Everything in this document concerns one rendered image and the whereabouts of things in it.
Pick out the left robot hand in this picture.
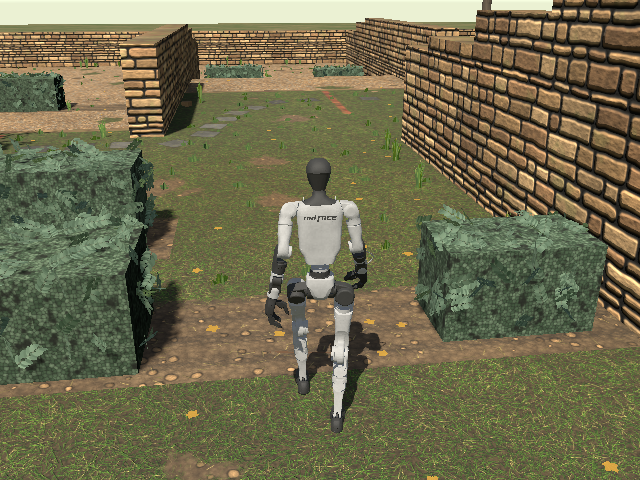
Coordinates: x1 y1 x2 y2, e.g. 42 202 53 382
265 297 289 328

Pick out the robot left upper arm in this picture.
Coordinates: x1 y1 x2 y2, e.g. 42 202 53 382
277 201 299 259

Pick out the robot right upper arm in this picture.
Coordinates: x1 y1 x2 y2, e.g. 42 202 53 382
340 200 364 254

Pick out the right robot thigh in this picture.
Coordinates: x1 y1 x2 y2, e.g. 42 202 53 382
331 280 355 365

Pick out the robot right forearm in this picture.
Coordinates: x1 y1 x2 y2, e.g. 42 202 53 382
352 239 367 274

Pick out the left robot shin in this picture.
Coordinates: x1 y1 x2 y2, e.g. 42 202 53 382
292 321 308 381

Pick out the robot left forearm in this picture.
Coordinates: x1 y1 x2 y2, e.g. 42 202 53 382
267 244 287 299

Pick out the right robot hand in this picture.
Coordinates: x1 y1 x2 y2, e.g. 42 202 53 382
344 268 367 289

